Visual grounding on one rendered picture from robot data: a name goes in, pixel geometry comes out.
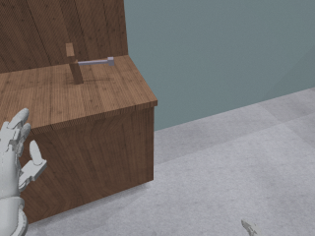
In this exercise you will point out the tap lever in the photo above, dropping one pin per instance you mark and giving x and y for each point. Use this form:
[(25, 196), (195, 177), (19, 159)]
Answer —
[(109, 61)]

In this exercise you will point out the counter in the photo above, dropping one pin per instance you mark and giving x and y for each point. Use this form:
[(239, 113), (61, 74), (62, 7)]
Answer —
[(93, 124)]

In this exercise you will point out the robot left forearm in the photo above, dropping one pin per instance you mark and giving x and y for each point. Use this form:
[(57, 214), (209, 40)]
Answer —
[(13, 221)]

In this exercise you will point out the robot left hand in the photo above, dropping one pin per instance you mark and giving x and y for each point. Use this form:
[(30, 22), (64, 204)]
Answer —
[(12, 137)]

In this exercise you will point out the robot right hand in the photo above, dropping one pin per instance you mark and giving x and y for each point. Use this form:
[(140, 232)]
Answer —
[(252, 228)]

